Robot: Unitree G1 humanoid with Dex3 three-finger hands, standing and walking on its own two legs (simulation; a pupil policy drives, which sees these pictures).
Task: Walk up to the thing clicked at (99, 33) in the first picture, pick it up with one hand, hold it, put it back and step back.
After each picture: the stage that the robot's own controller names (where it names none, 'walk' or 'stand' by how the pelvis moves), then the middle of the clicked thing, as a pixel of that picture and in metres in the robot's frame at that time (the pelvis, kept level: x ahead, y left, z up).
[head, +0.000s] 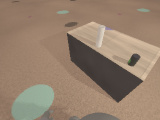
stand; (99, 37) +0.90 -0.04 +0.00
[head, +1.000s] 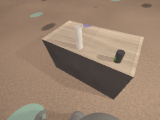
walk; (78, 38) +0.76 +0.17 +0.03
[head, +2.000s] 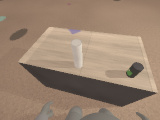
stand; (77, 55) +0.47 +0.15 +0.05
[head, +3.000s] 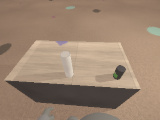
stand; (67, 65) +0.42 +0.22 +0.01
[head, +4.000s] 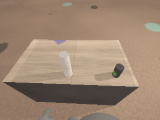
stand; (66, 65) +0.42 +0.22 +0.00
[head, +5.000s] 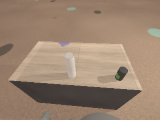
stand; (70, 66) +0.43 +0.19 +0.00
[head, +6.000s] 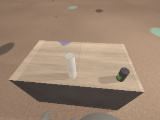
stand; (71, 66) +0.42 +0.19 +0.00
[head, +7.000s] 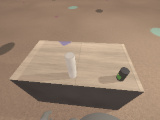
rise first; (71, 66) +0.43 +0.19 +0.00
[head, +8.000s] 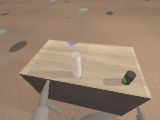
rise first; (76, 65) +0.44 +0.17 +0.00
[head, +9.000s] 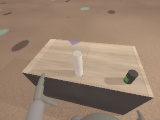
go down; (78, 64) +0.45 +0.17 +0.01
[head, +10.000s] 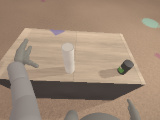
go down; (68, 60) +0.43 +0.15 +0.06
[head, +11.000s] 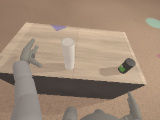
close in; (68, 56) +0.44 +0.15 +0.07
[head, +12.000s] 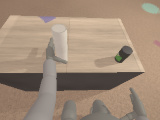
close; (61, 47) +0.47 +0.16 +0.11
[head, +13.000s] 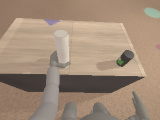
lift; (62, 51) +0.45 +0.17 +0.10
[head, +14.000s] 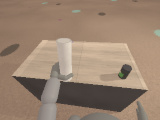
lift; (65, 61) +0.33 +0.17 +0.19
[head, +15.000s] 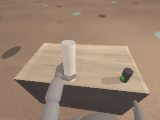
hold; (69, 63) +0.33 +0.15 +0.18
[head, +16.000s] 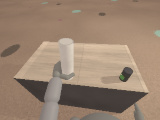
hold; (67, 61) +0.33 +0.16 +0.19
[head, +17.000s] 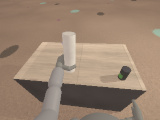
crouch; (69, 54) +0.39 +0.16 +0.19
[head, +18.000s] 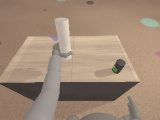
lower; (64, 41) +0.49 +0.16 +0.19
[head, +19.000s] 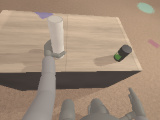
lower; (57, 40) +0.51 +0.18 +0.11
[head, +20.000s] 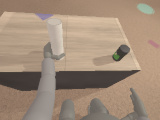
lower; (56, 42) +0.50 +0.18 +0.11
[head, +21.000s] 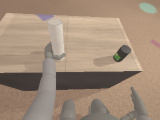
lower; (57, 42) +0.50 +0.18 +0.10
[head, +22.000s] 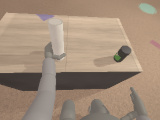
lower; (57, 42) +0.50 +0.18 +0.11
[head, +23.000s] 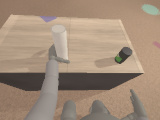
open; (61, 46) +0.48 +0.17 +0.10
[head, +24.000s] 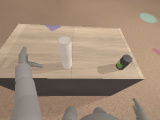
sink last; (66, 55) +0.45 +0.16 +0.07
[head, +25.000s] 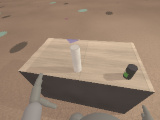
stand; (76, 59) +0.48 +0.18 +0.06
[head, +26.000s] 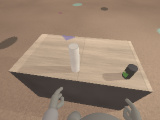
stand; (74, 59) +0.45 +0.17 +0.06
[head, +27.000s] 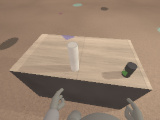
stand; (73, 58) +0.46 +0.17 +0.07
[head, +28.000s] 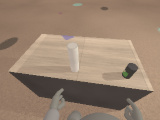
stand; (73, 58) +0.45 +0.17 +0.07
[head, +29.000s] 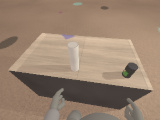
stand; (74, 58) +0.46 +0.17 +0.07
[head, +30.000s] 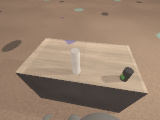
stand; (75, 62) +0.47 +0.17 +0.02
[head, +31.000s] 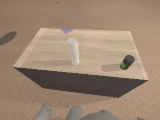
walk; (74, 53) +0.50 +0.17 +0.02
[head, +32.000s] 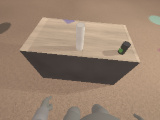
walk; (80, 38) +0.66 +0.15 +0.02
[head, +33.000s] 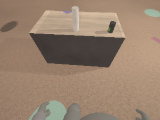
walk; (75, 20) +0.97 +0.28 +0.03
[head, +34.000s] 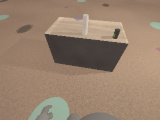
stand; (85, 25) +1.08 +0.17 +0.01
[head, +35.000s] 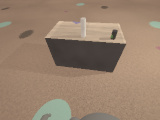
stand; (83, 28) +1.09 +0.19 +0.00
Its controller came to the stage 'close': yes
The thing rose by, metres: 0.21
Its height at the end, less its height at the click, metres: +0.00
